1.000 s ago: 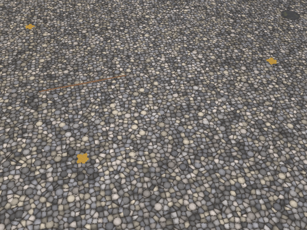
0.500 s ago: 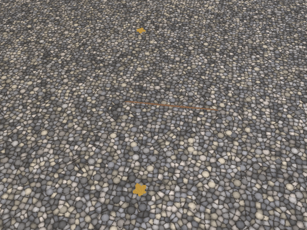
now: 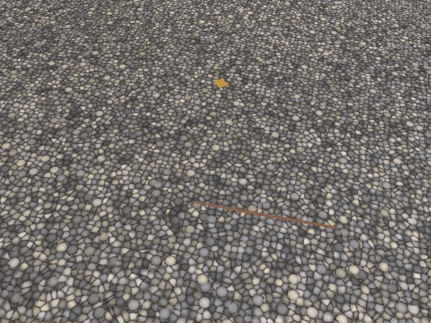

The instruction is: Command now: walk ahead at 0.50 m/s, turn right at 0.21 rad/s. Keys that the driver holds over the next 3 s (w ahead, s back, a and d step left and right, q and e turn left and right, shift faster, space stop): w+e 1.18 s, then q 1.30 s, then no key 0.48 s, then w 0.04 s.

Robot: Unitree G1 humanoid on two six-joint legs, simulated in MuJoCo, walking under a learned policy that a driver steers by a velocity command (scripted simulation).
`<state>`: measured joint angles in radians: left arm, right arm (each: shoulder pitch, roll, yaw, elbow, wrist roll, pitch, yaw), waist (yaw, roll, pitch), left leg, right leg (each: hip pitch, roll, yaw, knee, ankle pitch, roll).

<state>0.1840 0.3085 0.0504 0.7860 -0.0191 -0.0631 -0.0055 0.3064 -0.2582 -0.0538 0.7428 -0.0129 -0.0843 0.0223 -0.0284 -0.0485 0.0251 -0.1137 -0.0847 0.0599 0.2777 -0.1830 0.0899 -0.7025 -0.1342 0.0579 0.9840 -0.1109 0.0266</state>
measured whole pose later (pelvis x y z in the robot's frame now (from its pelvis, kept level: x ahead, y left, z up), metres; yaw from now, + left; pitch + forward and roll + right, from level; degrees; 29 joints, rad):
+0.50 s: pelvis +0.29 -0.08 +0.00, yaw -16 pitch +2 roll +0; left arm 0.30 0.29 0.06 0.70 -0.01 -0.05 -0.02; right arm 0.16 -0.30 -0.04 0.69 -0.01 -0.10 0.00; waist 0.03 0.02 0.03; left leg -0.62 0.10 -0.08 1.03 -0.29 -0.04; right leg -0.25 0.11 0.06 0.38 -0.17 -0.10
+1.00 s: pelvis +0.56 -0.11 +0.00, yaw -34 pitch +1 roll +1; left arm 0.22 0.32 0.08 0.63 -0.02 -0.01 0.00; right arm 0.32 -0.27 -0.06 0.79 -0.01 -0.10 0.00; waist -0.06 -0.06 0.02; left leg -0.14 -0.01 0.11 0.33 -0.22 0.03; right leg -0.66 -0.07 0.06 1.07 -0.24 0.01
